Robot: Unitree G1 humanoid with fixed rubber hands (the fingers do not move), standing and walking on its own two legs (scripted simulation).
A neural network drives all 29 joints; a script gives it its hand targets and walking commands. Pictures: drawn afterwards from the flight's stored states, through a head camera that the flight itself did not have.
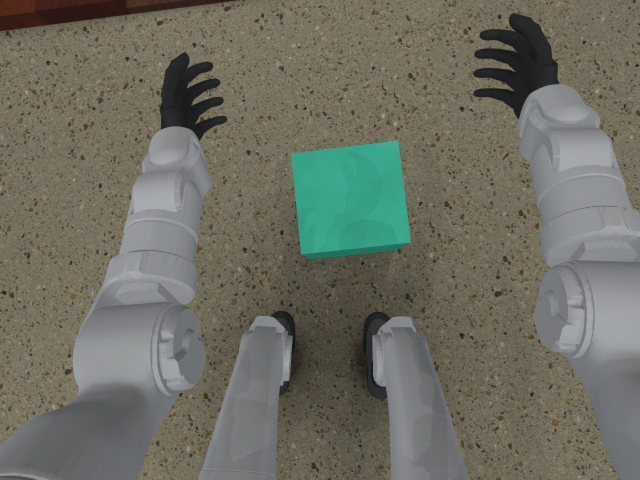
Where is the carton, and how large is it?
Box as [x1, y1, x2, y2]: [291, 140, 410, 259]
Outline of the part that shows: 397,140 291,154 301,254 313,259 394,250 410,242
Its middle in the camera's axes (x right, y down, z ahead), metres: +0.07 -0.07 +0.86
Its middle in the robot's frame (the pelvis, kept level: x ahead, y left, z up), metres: +0.48 -0.02 -0.51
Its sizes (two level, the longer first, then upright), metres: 0.210 0.200 0.250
